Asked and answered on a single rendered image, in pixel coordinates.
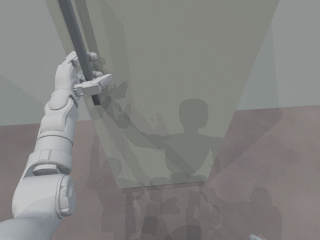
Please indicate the left robot upper arm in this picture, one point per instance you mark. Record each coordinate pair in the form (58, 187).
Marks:
(40, 204)

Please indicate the left robot hand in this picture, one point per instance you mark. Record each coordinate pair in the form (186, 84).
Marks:
(67, 78)

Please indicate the fridge door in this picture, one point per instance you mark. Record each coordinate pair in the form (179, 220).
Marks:
(179, 68)

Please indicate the robot left forearm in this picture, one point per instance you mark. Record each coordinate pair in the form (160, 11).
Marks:
(52, 152)

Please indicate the handle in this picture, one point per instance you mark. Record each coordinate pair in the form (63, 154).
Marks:
(76, 37)

